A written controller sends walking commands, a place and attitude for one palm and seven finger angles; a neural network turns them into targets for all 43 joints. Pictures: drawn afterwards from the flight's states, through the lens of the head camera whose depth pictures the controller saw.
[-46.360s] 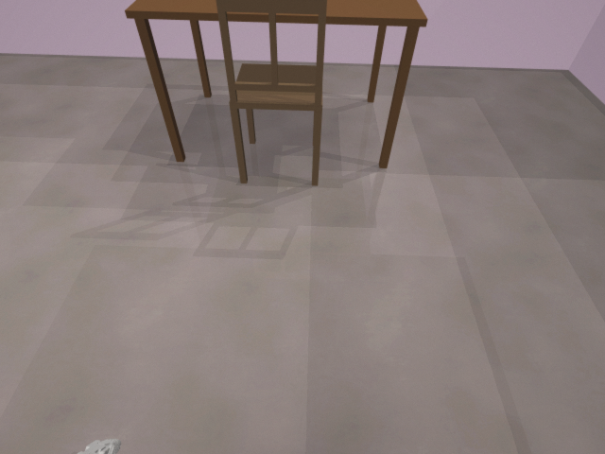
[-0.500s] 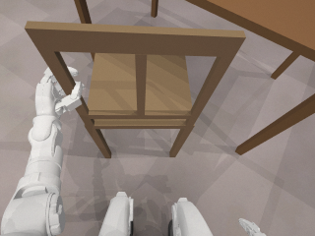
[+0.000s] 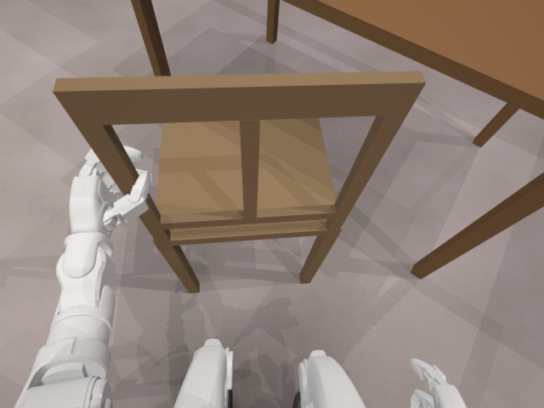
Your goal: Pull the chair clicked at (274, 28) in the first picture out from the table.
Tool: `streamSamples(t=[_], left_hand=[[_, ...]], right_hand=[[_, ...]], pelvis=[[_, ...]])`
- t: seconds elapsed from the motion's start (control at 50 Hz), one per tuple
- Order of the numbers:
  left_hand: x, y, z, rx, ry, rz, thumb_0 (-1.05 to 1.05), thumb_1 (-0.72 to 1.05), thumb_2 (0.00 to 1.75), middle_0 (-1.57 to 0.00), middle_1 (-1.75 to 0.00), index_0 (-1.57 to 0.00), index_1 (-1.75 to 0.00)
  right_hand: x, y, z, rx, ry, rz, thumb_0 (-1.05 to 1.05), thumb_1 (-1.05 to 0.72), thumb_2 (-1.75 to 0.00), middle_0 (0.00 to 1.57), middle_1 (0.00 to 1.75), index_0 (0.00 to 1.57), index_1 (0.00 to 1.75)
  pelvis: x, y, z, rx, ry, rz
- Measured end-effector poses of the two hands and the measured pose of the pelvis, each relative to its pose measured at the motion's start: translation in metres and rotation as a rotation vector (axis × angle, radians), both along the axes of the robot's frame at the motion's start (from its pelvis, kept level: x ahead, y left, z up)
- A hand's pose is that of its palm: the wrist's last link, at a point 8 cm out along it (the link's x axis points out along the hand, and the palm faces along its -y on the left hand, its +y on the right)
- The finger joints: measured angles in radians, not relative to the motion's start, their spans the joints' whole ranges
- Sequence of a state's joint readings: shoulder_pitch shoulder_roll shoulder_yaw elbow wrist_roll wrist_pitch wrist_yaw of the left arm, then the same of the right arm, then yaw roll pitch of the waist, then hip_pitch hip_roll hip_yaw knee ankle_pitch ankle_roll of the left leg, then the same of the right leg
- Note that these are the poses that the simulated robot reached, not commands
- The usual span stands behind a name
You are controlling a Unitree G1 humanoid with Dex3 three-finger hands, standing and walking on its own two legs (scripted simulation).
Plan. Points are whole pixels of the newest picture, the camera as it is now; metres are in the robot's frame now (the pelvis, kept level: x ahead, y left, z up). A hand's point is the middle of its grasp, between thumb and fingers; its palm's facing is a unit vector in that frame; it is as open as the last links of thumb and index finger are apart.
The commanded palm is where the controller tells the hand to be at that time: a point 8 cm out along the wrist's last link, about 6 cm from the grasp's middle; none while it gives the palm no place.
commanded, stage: hook a spindle and tug to test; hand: left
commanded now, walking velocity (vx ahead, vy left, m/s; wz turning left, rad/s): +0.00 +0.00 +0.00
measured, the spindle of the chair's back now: (249, 175) +0.45 +0.04 +0.02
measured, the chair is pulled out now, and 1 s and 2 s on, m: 0.25 0.30 0.30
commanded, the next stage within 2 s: step backward, pulling the chair out in 0.04 s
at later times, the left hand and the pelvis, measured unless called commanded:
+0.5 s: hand (146, 200) +0.39 +0.18 +0.04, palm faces +0.14 -0.98 -0.14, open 5.8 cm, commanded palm +0.36 +0.23 +0.05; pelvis +0.00 +0.01 +0.09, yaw -1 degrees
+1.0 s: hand (162, 257) +0.31 +0.15 +0.05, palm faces +0.15 -0.97 -0.18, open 5.6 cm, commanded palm +0.29 +0.19 +0.05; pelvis -0.06 -0.01 +0.10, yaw +0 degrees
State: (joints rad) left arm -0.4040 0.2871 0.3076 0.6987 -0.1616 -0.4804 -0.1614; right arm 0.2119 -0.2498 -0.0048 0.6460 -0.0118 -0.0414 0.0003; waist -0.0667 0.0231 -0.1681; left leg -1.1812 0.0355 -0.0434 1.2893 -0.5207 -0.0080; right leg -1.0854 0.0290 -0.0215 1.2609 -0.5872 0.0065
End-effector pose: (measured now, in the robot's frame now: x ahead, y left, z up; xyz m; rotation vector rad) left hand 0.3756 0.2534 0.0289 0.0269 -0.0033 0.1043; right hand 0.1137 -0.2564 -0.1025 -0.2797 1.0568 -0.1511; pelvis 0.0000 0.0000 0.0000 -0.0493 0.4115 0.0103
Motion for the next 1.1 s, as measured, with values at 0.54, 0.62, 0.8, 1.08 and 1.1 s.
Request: streamSamples(t=[0.54, 0.62, 0.8, 1.08, 1.1], left_hand=[[-0.018, -0.023, 0.033, 0.070, 0.439, 0.056, 0.06, 0.64, 0.71, -0.27, -1.12, -0.48, -1.45], [-0.031, -0.029, 0.034, 0.094, 0.448, 0.022, 0.04, 0.64, 0.70, -0.27, -1.15, -0.48, -1.45], [-0.071, -0.045, 0.035, 0.100, 0.466, 0.050, 0.03, 0.64, 0.71, -0.27, -1.16, -0.49, -1.45], [-0.095, -0.057, 0.036, 0.102, 0.481, 0.079, 0.03, 0.63, 0.70, -0.27, -1.14, -0.49, -1.45], [-0.095, -0.056, 0.036, 0.104, 0.480, 0.073, 0.03, 0.64, 0.70, -0.27, -1.14, -0.49, -1.45]], right_hand=[[-0.057, -0.005, 0.102, -0.093, 0.120, -0.200, 0.01, -0.90, -0.90, 0.20, 0.30, 0.20, 0.30], [-0.069, -0.008, 0.104, -0.092, 0.106, -0.221, 0.01, -0.91, -0.90, 0.20, 0.30, 0.20, 0.30], [-0.085, -0.003, 0.086, -0.008, 0.094, -0.206, 0.01, -0.91, -0.90, 0.20, 0.30, 0.20, 0.30], [-0.103, -0.029, 0.089, -0.059, 0.078, -0.189, 0.01, -0.91, -0.90, 0.20, 0.30, 0.20, 0.30], [-0.104, -0.030, 0.091, -0.067, 0.075, -0.190, 0.01, -0.91, -0.90, 0.20, 0.30, 0.20, 0.30]], pelvis=[[-0.006, 0.015, 0.096, -0.008, -0.219, -0.021], [-0.016, 0.016, 0.099, -0.004, -0.243, -0.029], [-0.039, -0.001, 0.100, 0.009, -0.292, -0.030], [-0.059, -0.007, 0.104, 0.014, -0.340, -0.006], [-0.060, -0.006, 0.104, 0.015, -0.340, -0.007]])
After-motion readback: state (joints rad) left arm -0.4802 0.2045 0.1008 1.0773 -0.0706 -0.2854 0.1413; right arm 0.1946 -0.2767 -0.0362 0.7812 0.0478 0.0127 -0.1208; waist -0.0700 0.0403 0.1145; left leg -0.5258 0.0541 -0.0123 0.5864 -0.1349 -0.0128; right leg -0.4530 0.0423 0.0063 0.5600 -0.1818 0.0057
